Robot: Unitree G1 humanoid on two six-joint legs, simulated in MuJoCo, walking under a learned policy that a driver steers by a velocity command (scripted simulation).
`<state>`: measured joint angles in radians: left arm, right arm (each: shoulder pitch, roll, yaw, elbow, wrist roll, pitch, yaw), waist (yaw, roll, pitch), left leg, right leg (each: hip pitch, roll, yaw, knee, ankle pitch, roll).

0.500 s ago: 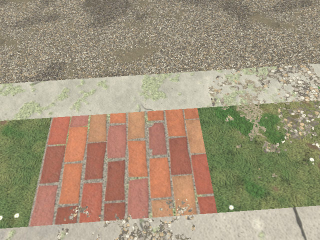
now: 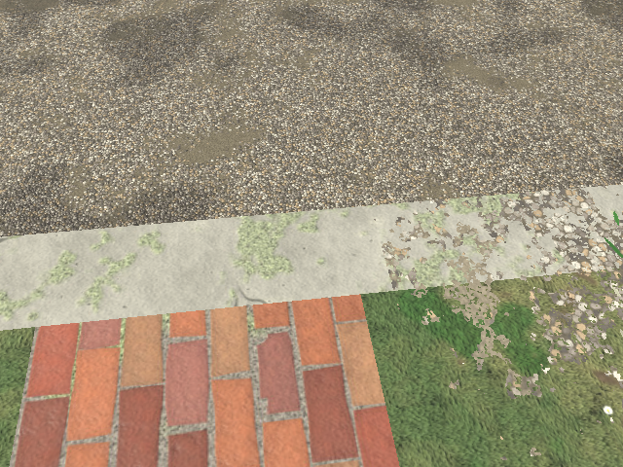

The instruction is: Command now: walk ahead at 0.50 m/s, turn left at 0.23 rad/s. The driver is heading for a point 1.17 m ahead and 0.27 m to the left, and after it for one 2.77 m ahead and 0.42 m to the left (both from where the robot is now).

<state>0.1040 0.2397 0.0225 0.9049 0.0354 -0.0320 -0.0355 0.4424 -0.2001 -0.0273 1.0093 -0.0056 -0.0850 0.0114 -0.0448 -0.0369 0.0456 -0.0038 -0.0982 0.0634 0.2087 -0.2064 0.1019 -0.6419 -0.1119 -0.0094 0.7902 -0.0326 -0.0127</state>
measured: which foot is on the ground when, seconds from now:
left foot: down 0.00-0.18, up 0.20-0.70, down 0.72-1.00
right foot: up 0.00-0.16, down 0.18-0.70, up 0.72-1.00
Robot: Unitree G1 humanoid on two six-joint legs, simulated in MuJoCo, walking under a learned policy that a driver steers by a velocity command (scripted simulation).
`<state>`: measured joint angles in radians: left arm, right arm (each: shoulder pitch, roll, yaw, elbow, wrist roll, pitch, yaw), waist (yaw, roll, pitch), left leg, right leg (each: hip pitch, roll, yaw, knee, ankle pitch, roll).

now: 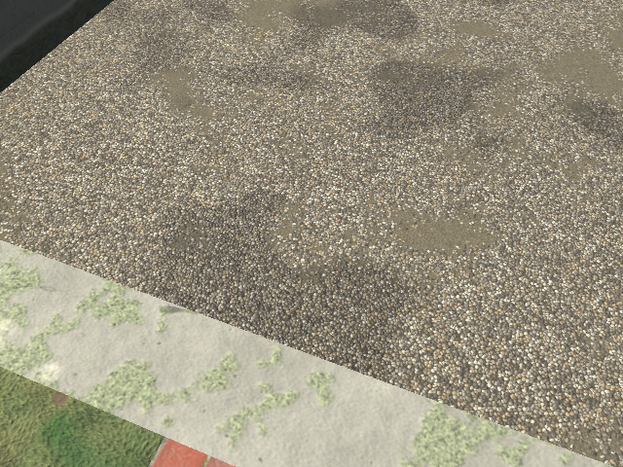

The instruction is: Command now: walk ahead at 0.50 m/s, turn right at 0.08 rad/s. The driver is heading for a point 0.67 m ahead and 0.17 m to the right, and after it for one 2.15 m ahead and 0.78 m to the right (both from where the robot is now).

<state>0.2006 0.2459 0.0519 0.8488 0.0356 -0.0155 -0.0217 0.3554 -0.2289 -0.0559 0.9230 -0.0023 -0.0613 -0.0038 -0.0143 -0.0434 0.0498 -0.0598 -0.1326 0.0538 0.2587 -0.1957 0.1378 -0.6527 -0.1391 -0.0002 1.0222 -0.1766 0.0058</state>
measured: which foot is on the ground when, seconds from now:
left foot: down 0.00-0.30, up 0.32-0.78, down 0.80-1.00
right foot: up 0.00-0.28, down 0.30-0.80, up 0.82-1.00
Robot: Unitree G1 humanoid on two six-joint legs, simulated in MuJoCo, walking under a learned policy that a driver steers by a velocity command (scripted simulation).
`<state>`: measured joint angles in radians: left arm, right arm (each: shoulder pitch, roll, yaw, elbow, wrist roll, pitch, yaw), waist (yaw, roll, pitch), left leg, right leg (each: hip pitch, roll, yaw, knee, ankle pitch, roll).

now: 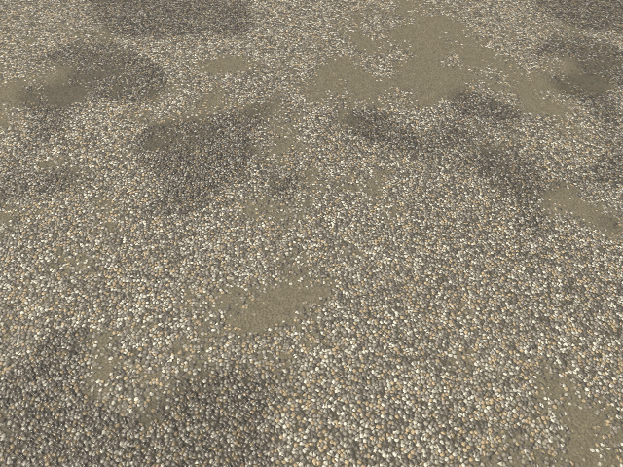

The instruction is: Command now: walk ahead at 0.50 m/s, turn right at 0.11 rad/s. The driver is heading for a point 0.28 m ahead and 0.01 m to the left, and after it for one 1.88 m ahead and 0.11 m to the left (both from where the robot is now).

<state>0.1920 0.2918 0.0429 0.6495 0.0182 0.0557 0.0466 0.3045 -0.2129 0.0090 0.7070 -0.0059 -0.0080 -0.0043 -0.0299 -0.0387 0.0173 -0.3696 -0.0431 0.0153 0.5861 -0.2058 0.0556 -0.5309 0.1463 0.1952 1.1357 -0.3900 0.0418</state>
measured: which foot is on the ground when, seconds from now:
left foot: down 0.00-1.00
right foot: up 0.00-0.16, down 0.18-1.00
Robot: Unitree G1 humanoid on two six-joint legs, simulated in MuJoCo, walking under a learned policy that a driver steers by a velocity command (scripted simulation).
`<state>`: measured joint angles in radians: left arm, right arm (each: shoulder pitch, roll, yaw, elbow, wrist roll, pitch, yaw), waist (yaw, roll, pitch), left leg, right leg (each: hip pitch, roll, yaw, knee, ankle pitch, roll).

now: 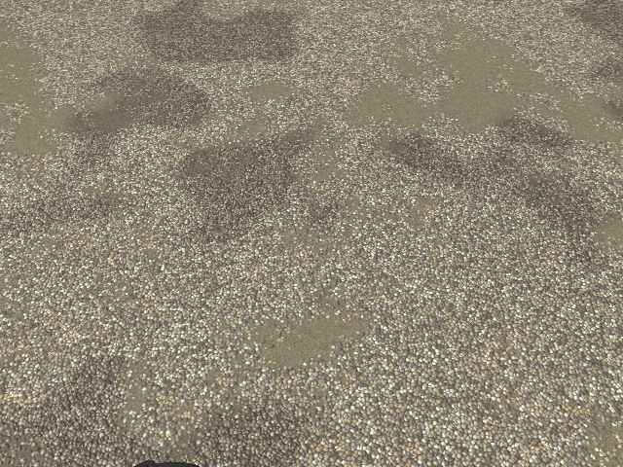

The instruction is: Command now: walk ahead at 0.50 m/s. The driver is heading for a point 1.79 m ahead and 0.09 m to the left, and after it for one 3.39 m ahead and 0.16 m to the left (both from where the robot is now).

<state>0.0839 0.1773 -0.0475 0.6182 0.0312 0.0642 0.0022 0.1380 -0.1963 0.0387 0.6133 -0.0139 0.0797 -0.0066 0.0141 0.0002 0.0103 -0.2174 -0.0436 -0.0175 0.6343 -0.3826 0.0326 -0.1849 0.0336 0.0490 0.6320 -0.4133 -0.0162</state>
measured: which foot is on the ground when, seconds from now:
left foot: down 0.00-1.00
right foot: down 0.00-1.00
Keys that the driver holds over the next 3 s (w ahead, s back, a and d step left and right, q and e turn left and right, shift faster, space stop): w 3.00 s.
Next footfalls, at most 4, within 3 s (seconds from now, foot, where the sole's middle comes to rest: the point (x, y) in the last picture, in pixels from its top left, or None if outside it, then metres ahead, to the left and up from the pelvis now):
none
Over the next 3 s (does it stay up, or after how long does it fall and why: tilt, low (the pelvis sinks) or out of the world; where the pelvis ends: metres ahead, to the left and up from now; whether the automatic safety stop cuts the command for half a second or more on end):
stays up -0.01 -0.03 0.00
